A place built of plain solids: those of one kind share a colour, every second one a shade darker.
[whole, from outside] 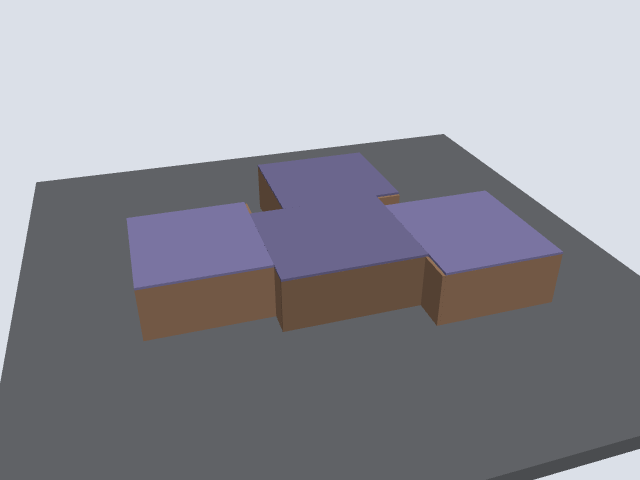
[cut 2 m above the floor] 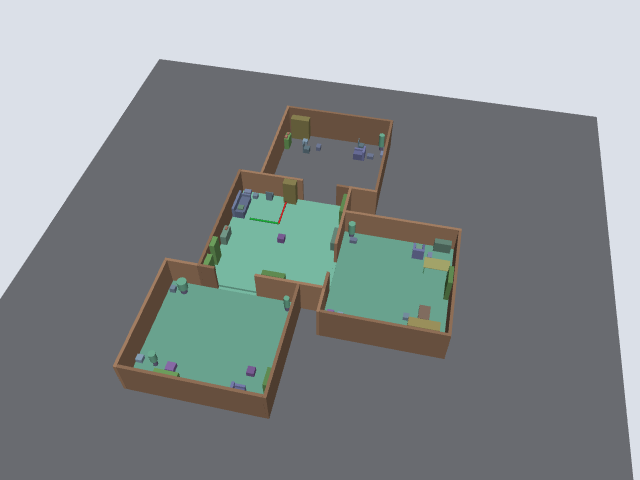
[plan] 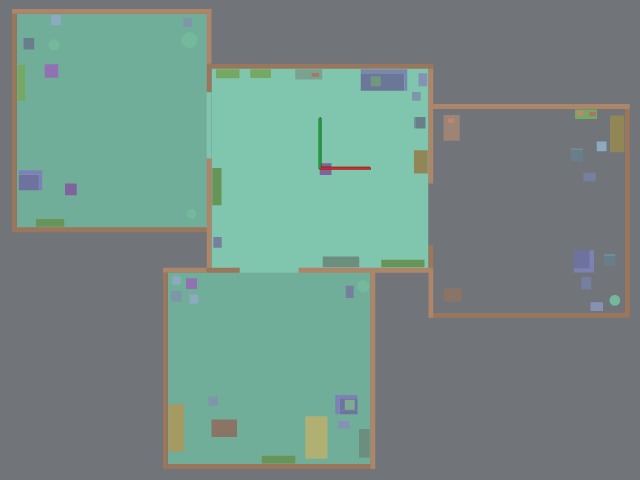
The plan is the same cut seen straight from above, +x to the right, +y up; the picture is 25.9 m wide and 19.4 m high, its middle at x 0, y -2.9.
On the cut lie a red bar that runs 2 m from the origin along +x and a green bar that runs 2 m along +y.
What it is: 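A storey of a house; a hub and three side rooms behind broad openings; the side rooms' floors lie 0.68 m, 0.178 m and not at all below the hub's; a bare drop, one riser, a flush line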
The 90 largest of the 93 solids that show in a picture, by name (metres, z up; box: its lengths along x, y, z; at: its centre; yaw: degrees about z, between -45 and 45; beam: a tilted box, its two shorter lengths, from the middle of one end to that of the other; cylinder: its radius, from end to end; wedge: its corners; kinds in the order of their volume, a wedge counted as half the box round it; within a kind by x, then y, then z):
{
 "floor_1": {"box": [7.67, 8.62, 0.55], "at": [-8.42, 1.93, 0.23]},
 "floor_2": {"box": [0.2, 2.68, 0.55], "at": [-4.48, 1.73, 0.23]},
 "floor_3": {"box": [8.18, 7.73, 0.73], "at": [-2.06, -8.09, 0.31]},
 "floor_4": {"box": [2.37, 0.2, 0.73], "at": [-2.06, -4.12, 0.31]},
 "floor_5": {"box": [8.76, 8.04, 0.73], "at": [0.0, 0.0, 0.31]},
 "wall_1": {"box": [0.2, 8.62, 3.61], "at": [-12.35, 1.93, 1.76]},
 "wall_2": {"box": [7.87, 0.2, 3.61], "at": [-8.52, -2.49, 1.76]},
 "wall_3": {"box": [7.87, 0.2, 3.61], "at": [-8.52, 6.34, 1.76]},
 "wall_4": {"box": [0.2, 7.93, 3.61], "at": [-6.25, -8.19, 1.76]},
 "wall_5": {"box": [1.77, 0.2, 3.61], "at": [-5.46, -4.12, 1.76]},
 "wall_6": {"box": [0.2, 4.41, 3.61], "at": [-4.48, -1.81, 1.76]},
 "wall_7": {"box": [0.2, 0.95, 3.61], "at": [-4.48, 3.54, 1.76]},
 "wall_8": {"box": [0.2, 2.22, 3.61], "at": [-4.48, 5.33, 1.76]},
 "wall_9": {"box": [1.34, 0.2, 3.61], "at": [-3.91, -4.12, 1.76]},
 "wall_10": {"box": [8.18, 0.2, 3.61], "at": [-2.06, -12.05, 1.76]},
 "wall_11": {"box": [9.16, 0.2, 3.61], "at": [0.0, 4.12, 1.76]},
 "wall_12": {"box": [5.45, 0.2, 3.61], "at": [1.85, -4.12, 1.76]},
 "wall_13": {"box": [0.2, 7.93, 3.61], "at": [2.14, -8.19, 1.76]},
 "wall_14": {"box": [0.2, 1.83, 3.61], "at": [4.48, -5.13, 1.76]},
 "wall_15": {"box": [0.2, 0.92, 3.61], "at": [4.48, -3.56, 1.76]},
 "wall_16": {"box": [0.2, 4.64, 3.61], "at": [4.48, 1.7, 1.76]},
 "wall_17": {"box": [7.94, 0.2, 3.61], "at": [8.55, -5.95, 1.76]},
 "wall_18": {"box": [7.94, 0.2, 3.61], "at": [8.55, 2.5, 1.76]},
 "wall_19": {"box": [0.2, 8.24, 3.61], "at": [12.42, -1.73, 1.76]},
 "roof_1": {"box": [7.87, 9.02, 0.16], "at": [-8.52, 1.93, 3.64]},
 "roof_2": {"box": [8.58, 7.93, 0.16], "at": [-2.06, -8.19, 3.64]},
 "roof_3": {"box": [9.16, 8.44, 0.16], "at": [0.0, 0.0, 3.64]},
 "roof_4": {"box": [7.94, 8.64, 0.16], "at": [8.55, -1.73, 3.64]},
 "case_1": {"box": [0.32, 1.46, 1.97], "at": [-12.07, 3.45, 1.49]},
 "case_2": {"box": [1.15, 0.31, 1.68], "at": [-10.91, -2.21, 1.34]},
 "case_3": {"box": [0.39, 1.51, 2.06], "at": [-4.17, -0.75, 1.71]},
 "case_4": {"box": [0.96, 0.37, 1.69], "at": [-3.73, 3.82, 1.52]},
 "case_5": {"box": [0.84, 0.35, 2.08], "at": [-2.4, 3.83, 1.72]},
 "case_6": {"box": [1.36, 0.31, 1.88], "at": [-1.68, -11.78, 1.62]},
 "case_7": {"box": [1.75, 0.31, 1.52], "at": [3.35, -3.85, 1.44]},
 "case_8": {"box": [0.89, 0.38, 1.09], "at": [10.75, 2.18, 0.49]},
 "wardrobe_1": {"box": [0.63, 1.93, 2.02], "at": [-5.81, -10.5, 1.69]},
 "wardrobe_2": {"box": [0.56, 0.94, 2.16], "at": [4.08, 0.26, 1.76]},
 "wardrobe_3": {"box": [0.58, 1.48, 2.06], "at": [12.01, 1.39, 0.98]},
 "armchair_1": {"box": [0.15, 0.62, 0.64], "at": [-12.1, -0.58, 0.82]},
 "armchair_2": {"box": [0.65, 0.62, 0.45], "at": [-11.7, -0.58, 0.73]},
 "armchair_3": {"box": [0.95, 0.18, 0.82], "at": [-11.7, -0.18, 0.91]},
 "armchair_4": {"box": [0.15, 0.62, 0.64], "at": [-11.3, -0.58, 0.82]},
 "armchair_5": {"box": [0.19, 0.78, 0.89], "at": [0.71, -9.56, 1.12]},
 "armchair_6": {"box": [0.71, 0.15, 0.62], "at": [1.16, -9.87, 0.99]},
 "armchair_7": {"box": [0.71, 0.48, 0.46], "at": [1.16, -9.56, 0.91]},
 "armchair_8": {"box": [0.71, 0.15, 0.62], "at": [1.16, -9.24, 0.99]},
 "armchair_9": {"box": [0.18, 0.72, 0.64], "at": [10.35, -3.67, 0.27]},
 "armchair_10": {"box": [0.81, 0.18, 0.93], "at": [10.67, -4.13, 0.42]},
 "armchair_11": {"box": [0.45, 0.72, 0.49], "at": [10.67, -3.67, 0.2]},
 "armchair_12": {"box": [0.18, 0.72, 0.64], "at": [10.98, -3.67, 0.27]},
 "sideboard_1": {"box": [1.1, 0.42, 0.8], "at": [-0.46, 3.79, 1.08]},
 "sideboard_2": {"box": [1.48, 0.44, 0.78], "at": [0.85, -3.78, 1.07]},
 "sideboard_3": {"box": [0.45, 1.16, 0.87], "at": [1.79, -11.12, 1.11]},
 "sofa_1": {"box": [0.13, 0.68, 0.64], "at": [1.7, 3.47, 1.0]},
 "sofa_2": {"box": [1.64, 0.68, 0.43], "at": [2.58, 3.47, 0.89]},
 "sofa_3": {"box": [1.89, 0.19, 0.89], "at": [2.58, 3.9, 1.12]},
 "sofa_4": {"box": [0.13, 0.68, 0.64], "at": [3.46, 3.47, 1.0]},
 "bush_1": {"cylinder": 0.22, "from": [-10.75, 4.98, 1.04], "to": [-10.75, 4.98, 1.78]},
 "bush_2": {"cylinder": 0.32, "from": [-5.28, 5.18, 0.94], "to": [-5.28, 5.18, 1.64]},
 "bush_3": {"cylinder": 0.19, "from": [-5.19, -1.84, 0.94], "to": [-5.19, -1.84, 1.8]},
 "bush_4": {"cylinder": 0.24, "from": [1.74, -4.77, 1.04], "to": [1.74, -4.77, 1.95]},
 "bush_5": {"cylinder": 0.22, "from": [11.92, -5.34, 0.4], "to": [11.92, -5.34, 1.53]},
 "lowtable_1": {"box": [1.03, 0.71, 0.36], "at": [-3.87, -10.51, 0.86]},
 "lowtable_2": {"box": [0.66, 1.04, 0.44], "at": [5.32, 1.63, 0.17]},
 "lowtable_3": {"box": [0.73, 0.54, 0.41], "at": [5.37, -5.12, 0.15]},
 "pouf_1": {"box": [0.55, 0.55, 0.39], "at": [-10.85, 3.93, 0.69]},
 "pouf_2": {"box": [0.48, 0.48, 0.38], "at": [-10.07, -0.86, 0.69]},
 "pouf_3": {"box": [0.44, 0.44, 0.42], "at": [-5.19, -4.66, 0.89]},
 "pouf_4": {"box": [0.48, 0.48, 0.44], "at": [0.23, -0.04, 0.9]},
 "toybox_1": {"box": [0.34, 0.44, 0.29], "at": [-4.14, -2.99, 0.82]},
 "toybox_2": {"box": [0.46, 0.31, 0.29], "at": [0.96, -10.37, 0.82]},
 "toybox_3": {"box": [0.33, 0.5, 0.29], "at": [1.2, -4.99, 0.82]},
 "toybox_4": {"box": [0.36, 0.53, 0.29], "at": [4.16, 3.58, 0.82]},
 "toybox_5": {"box": [0.39, 0.51, 0.33], "at": [10.77, -4.65, 0.12]},
 "toybox_6": {"box": [0.5, 0.35, 0.41], "at": [10.89, -0.35, 0.16]},
 "toybox_7": {"box": [0.51, 0.36, 0.35], "at": [11.19, -5.59, 0.12]},
 "basket_1": {"box": [0.41, 0.41, 0.35], "at": [-10.67, 5.99, 0.67]},
 "basket_2": {"box": [0.44, 0.44, 0.28], "at": [-5.81, -5.17, 0.82]},
 "basket_3": {"box": [0.33, 0.33, 0.33], "at": [-5.8, -4.54, 0.84]},
 "basket_4": {"box": [0.36, 0.36, 0.4], "at": [-5.35, 5.89, 0.7]},
 "basket_5": {"box": [0.35, 0.35, 0.29], "at": [-5.1, -5.29, 0.82]},
 "basket_6": {"box": [0.38, 0.38, 0.31], "at": [-4.31, -9.41, 0.83]},
 "basket_7": {"box": [0.35, 0.35, 0.32], "at": [3.9, 2.9, 0.84]},
 "basket_8": {"box": [0.4, 0.4, 0.34], "at": [11.38, 0.89, 0.12]},
 "chair_1": {"box": [0.42, 0.47, 0.42], "at": [-11.76, 5.04, 0.71]},
 "chair_2": {"box": [0.42, 0.46, 0.42], "at": [4.06, 1.84, 0.89]},
 "chair_3": {"box": [0.47, 0.46, 0.48], "at": [10.39, 0.51, 0.19]},
 "chair_4": {"box": [0.45, 0.41, 0.45], "at": [11.7, -3.74, 0.17]},
 "table_1": {"box": [0.9, 1.72, 0.04], "at": [-0.15, -10.88, 1.44]}
}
